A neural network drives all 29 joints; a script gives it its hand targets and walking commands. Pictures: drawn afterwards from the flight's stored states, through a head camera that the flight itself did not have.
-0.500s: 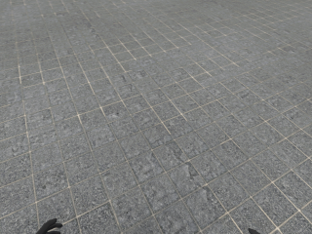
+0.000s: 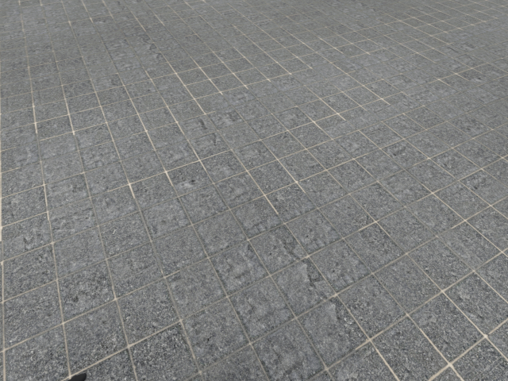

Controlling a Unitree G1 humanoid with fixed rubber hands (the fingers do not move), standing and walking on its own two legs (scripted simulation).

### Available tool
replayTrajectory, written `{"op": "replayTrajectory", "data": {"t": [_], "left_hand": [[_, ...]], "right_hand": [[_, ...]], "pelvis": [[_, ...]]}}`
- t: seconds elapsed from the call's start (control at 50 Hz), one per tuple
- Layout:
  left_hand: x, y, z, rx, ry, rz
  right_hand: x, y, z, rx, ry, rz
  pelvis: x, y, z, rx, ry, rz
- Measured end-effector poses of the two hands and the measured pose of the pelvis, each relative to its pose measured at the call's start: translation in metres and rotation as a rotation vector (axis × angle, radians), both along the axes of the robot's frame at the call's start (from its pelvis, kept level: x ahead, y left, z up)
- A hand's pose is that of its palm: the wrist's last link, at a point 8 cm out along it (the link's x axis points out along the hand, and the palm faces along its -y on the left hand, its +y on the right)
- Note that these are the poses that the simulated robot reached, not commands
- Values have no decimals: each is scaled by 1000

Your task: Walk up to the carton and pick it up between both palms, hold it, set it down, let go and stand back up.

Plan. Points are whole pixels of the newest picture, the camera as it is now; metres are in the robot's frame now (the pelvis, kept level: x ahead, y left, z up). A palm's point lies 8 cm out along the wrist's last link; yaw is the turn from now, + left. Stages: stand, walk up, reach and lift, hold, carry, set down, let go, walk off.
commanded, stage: stand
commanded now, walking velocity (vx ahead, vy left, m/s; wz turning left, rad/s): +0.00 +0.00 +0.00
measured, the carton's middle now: out of the picture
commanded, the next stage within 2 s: none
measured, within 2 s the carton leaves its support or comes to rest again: neither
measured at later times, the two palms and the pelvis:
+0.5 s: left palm out of the picture +0.06 +0.30 -0.10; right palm out of the picture +0.07 -0.28 -0.12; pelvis -0.02 +0.00 +0.01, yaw +0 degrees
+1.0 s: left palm out of the picture +0.05 +0.30 -0.10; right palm out of the picture +0.05 -0.28 -0.12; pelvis -0.03 +0.00 +0.01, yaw +0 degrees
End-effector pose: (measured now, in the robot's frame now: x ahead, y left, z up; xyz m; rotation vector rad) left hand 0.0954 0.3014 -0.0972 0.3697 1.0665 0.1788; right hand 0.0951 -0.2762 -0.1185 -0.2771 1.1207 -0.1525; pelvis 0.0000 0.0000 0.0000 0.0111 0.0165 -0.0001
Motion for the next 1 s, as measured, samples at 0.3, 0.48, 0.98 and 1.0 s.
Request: {"op": "replayTrajectory", "data": {"t": [0.3,0.48,0.98,1.0], "left_hand": [[-19,0,-3,-7,44,18],[-29,0,-3,-9,49,24],[-46,0,-2,-8,68,38],[-46,0,-2,-8,67,38]], "right_hand": [[-16,-1,-1,-1,42,-12],[-23,-1,1,2,44,-13],[-41,-3,0,8,67,-23],[-41,-3,0,8,66,-23]], "pelvis": [[-8,0,3,0,6,0],[-15,1,5,-1,5,0],[-25,0,7,1,4,1],[-25,-1,7,1,4,1]]}}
